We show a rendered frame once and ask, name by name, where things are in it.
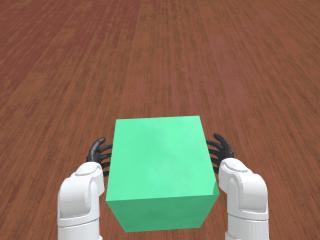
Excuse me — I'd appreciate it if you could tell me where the right robot forearm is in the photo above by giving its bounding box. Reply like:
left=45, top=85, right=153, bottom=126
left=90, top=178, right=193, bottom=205
left=218, top=158, right=270, bottom=240

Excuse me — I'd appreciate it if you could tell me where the robot left hand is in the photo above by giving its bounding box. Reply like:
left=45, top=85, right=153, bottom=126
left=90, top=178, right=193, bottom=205
left=86, top=137, right=113, bottom=177

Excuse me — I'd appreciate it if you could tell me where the carton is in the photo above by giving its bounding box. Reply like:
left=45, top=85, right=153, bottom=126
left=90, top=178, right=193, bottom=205
left=105, top=115, right=220, bottom=233

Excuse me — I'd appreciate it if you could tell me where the robot right hand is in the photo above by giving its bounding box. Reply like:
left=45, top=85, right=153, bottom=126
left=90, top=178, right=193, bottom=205
left=206, top=133, right=234, bottom=174

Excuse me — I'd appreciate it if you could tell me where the left robot forearm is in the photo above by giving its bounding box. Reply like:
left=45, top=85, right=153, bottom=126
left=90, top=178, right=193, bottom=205
left=57, top=161, right=105, bottom=240

